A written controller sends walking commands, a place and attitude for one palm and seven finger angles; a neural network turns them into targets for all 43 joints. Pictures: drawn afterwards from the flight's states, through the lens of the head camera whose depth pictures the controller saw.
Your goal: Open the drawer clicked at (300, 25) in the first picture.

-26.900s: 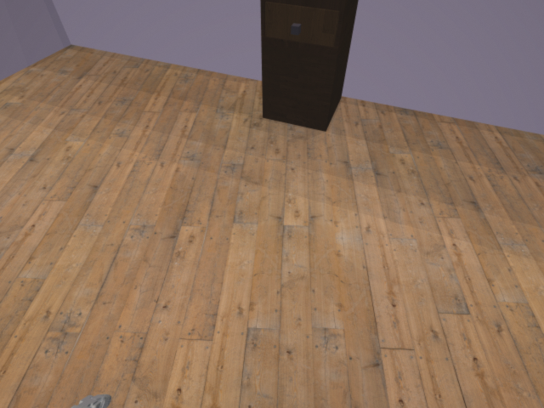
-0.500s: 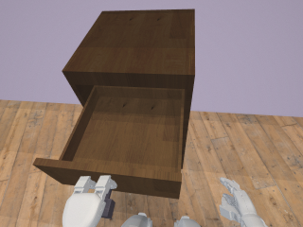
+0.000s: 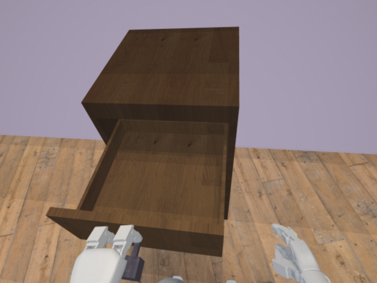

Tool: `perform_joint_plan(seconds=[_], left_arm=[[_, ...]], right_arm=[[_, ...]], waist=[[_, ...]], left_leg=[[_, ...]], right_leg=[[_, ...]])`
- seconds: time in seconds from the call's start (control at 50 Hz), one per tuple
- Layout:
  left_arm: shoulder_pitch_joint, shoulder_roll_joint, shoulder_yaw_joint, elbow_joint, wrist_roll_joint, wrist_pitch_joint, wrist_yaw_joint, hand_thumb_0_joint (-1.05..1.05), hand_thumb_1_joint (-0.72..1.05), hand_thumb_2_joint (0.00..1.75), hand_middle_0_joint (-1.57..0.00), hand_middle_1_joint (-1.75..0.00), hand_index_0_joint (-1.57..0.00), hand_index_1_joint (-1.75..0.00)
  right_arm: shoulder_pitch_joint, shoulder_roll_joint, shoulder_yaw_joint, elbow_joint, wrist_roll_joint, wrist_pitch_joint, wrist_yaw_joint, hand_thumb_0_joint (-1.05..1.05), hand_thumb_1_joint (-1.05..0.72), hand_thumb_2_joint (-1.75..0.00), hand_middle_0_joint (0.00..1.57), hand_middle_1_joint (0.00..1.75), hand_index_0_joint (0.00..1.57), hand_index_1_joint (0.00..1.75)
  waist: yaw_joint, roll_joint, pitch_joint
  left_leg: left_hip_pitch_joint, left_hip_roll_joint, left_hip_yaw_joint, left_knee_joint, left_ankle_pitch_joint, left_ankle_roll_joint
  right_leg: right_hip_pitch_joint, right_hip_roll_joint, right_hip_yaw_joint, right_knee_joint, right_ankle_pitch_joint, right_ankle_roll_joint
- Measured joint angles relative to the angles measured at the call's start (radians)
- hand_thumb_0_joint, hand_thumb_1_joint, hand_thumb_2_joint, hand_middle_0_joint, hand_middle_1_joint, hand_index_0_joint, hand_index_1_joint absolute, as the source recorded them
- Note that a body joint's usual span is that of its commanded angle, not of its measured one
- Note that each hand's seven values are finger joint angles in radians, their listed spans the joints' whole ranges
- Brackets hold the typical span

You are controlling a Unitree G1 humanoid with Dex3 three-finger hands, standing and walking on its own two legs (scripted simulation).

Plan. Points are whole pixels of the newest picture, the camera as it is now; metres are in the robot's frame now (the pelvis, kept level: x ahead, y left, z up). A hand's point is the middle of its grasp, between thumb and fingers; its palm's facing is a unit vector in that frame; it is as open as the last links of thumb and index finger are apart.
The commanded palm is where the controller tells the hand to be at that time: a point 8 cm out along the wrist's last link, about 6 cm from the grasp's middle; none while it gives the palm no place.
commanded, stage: lift the hand off the handle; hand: left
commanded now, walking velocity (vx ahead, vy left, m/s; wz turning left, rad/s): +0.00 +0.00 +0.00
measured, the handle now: (134, 257) +0.19 +0.16 -0.07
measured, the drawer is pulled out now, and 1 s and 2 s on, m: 0.30 0.30 0.30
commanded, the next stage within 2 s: draw the hand back to the body in 1.26 s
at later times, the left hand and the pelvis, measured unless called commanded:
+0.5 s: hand (111, 263) +0.16 +0.16 +0.03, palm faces -0.01 -0.21 -0.98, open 13.8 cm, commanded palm +0.14 +0.16 +0.09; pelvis +0.00 +0.00 +0.02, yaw -1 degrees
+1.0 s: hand (103, 258) +0.16 +0.16 +0.07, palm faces +0.03 -0.22 -0.97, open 13.8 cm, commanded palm +0.13 +0.16 +0.13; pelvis +0.01 +0.01 +0.03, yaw -2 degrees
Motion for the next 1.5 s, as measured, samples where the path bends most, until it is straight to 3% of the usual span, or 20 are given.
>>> perform_joint_plan(seconds=[0.22, 0.72, 1.22, 1.38, 1.5], left_arm=[[0.019, 0.011, 0.021, -0.04, -0.034, 0.011, -0.023, 0.0, -0.49, 0.3, -0.31, -1.2, -0.32, -1.2], [0.03, 0.012, -0.028, -0.119, -0.034, 0.058, -0.051, 0.0, -0.49, 0.3, -0.31, -1.2, -0.32, -1.2], [0.036, 0.029, -0.022, -0.229, -0.075, 0.104, -0.109, 0.0, -0.49, 0.3, -0.31, -1.2, -0.32, -1.2], [0.049, 0.024, -0.033, -0.229, -0.066, 0.099, -0.114, 0.0, -0.49, 0.3, -0.31, -1.2, -0.32, -1.2], [0.039, 0.058, 0.0, -0.243, -0.065, 0.098, -0.106, 0.0, -0.49, 0.3, -0.32, -1.2, -0.32, -1.2]], right_arm=[[0.006, 0.0, -0.002, 0.002, 0.009, 0.002, 0.004, 0.01, -0.91, -0.9, 0.2, 0.29, 0.19, 0.3], [0.014, -0.003, -0.006, 0.0, 0.02, 0.001, 0.029, 0.01, -0.91, -0.9, 0.2, 0.29, 0.19, 0.3], [0.008, -0.01, -0.008, 0.009, 0.039, 0.001, 0.044, 0.01, -0.91, -0.9, 0.2, 0.29, 0.19, 0.3], [0.013, -0.005, -0.005, 0.006, 0.039, -0.003, 0.051, 0.01, -0.91, -0.9, 0.2, 0.29, 0.19, 0.3], [0.01, -0.006, -0.005, 0.017, 0.039, 0.002, 0.045, 0.01, -0.91, -0.9, 0.2, 0.29, 0.19, 0.3]], waist=[[-0.003, 0.005, 0.017], [0.009, 0.019, 0.043], [0.022, 0.029, 0.069], [0.023, 0.021, 0.068], [0.027, 0.026, 0.07]], left_leg=[[0.062, 0.003, -0.003, -0.049, 0.02, -0.002], [0.188, 0.009, 0.012, -0.15, 0.05, 0.007], [0.286, 0.01, 0.019, -0.226, 0.075, 0.014], [0.287, 0.011, 0.028, -0.234, 0.077, 0.015], [0.295, 0.013, 0.028, -0.232, 0.074, 0.015]], right_leg=[[0.063, 0.003, 0.003, -0.051, 0.022, -0.001], [0.184, 0.01, 0.03, -0.151, 0.058, 0.009], [0.281, 0.011, 0.046, -0.23, 0.087, 0.018], [0.278, 0.012, 0.056, -0.233, 0.09, 0.02], [0.287, 0.014, 0.055, -0.234, 0.088, 0.019]])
